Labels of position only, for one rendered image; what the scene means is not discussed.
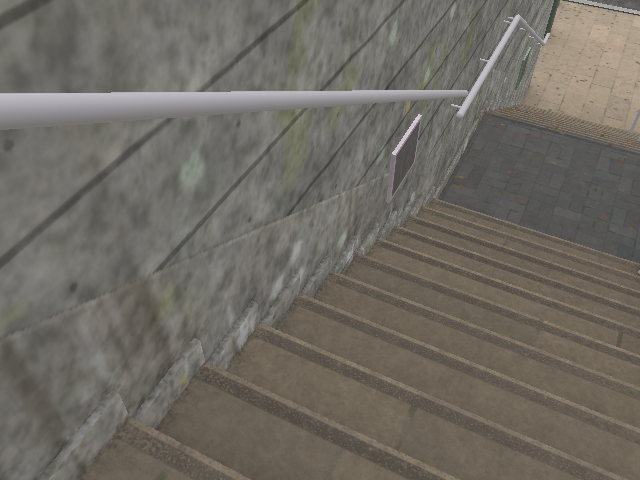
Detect stairs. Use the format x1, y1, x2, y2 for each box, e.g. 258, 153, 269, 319
490, 103, 640, 152
80, 198, 640, 480

